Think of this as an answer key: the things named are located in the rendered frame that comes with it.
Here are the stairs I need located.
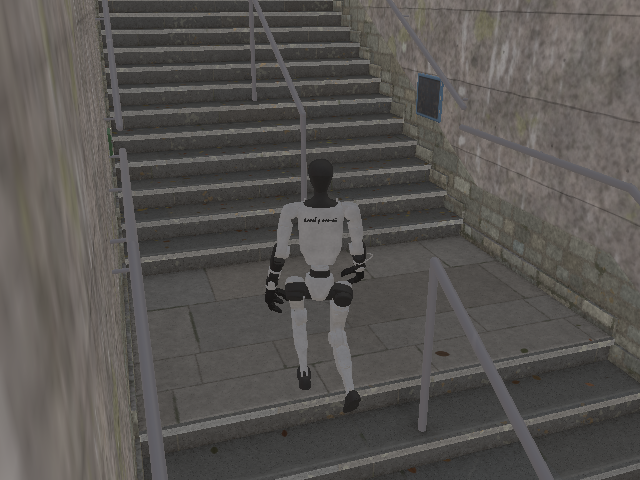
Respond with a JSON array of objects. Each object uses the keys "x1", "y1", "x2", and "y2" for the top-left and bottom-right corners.
[
  {"x1": 98, "y1": 1, "x2": 461, "y2": 278},
  {"x1": 141, "y1": 346, "x2": 640, "y2": 480}
]

